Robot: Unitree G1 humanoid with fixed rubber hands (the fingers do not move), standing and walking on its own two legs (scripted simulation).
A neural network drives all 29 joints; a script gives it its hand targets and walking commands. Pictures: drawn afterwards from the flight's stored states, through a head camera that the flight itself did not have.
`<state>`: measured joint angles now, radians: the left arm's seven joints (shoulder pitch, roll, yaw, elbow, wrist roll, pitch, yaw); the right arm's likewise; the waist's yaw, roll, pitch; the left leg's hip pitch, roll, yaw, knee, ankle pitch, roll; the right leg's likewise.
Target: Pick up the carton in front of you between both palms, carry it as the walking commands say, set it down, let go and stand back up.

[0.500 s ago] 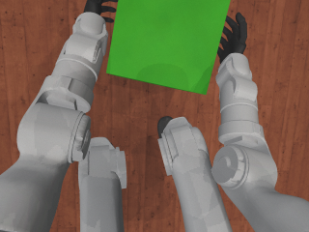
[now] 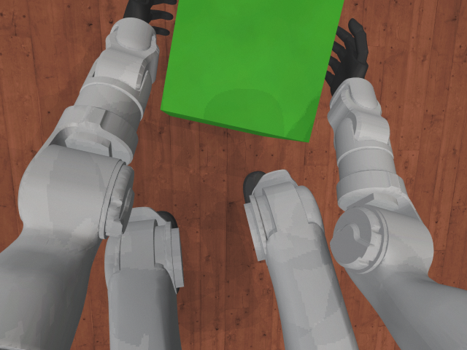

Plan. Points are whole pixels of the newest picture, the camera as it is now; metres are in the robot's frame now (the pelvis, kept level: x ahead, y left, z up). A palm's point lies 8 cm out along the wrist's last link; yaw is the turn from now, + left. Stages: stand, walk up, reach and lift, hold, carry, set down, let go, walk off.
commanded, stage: set down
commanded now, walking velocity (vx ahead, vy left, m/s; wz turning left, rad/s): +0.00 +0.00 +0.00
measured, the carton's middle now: (237, 69) +0.49 -0.11 -0.27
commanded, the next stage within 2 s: let go in 1.80 s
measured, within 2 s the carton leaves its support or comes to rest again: neither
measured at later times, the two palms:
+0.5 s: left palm (139, 25) +0.55 +0.03 -0.19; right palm (347, 78) +0.44 -0.26 -0.18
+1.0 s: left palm out of the picture +0.56 +0.03 -0.13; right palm (395, 80) +0.42 -0.30 -0.13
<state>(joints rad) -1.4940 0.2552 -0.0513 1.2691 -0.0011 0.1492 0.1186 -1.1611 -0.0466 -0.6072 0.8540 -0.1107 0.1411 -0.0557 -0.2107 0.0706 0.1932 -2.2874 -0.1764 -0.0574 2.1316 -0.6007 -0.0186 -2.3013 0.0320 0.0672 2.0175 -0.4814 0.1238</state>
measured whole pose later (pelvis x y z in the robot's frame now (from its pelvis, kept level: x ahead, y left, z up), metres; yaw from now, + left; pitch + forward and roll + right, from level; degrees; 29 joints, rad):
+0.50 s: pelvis -0.01 +0.00 -0.01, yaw -1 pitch +40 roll -5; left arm -1.52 0.29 -0.05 1.29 0.02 0.11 0.03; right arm -1.24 -0.11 -0.62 1.03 -0.10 0.05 -0.01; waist -0.21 0.03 0.25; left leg -2.29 -0.13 -0.04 2.18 -0.60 0.00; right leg -2.30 0.02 0.05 2.06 -0.46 0.11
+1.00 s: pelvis -0.01 -0.02 +0.01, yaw -3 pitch +39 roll -3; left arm -1.36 0.40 -0.09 0.93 -0.08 0.16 0.08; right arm -1.06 -0.17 -0.34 0.78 0.22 0.05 -0.15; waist -0.19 0.01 0.24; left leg -2.18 -0.05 -0.06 2.12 -0.63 -0.02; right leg -2.24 0.02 -0.01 1.99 -0.43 0.04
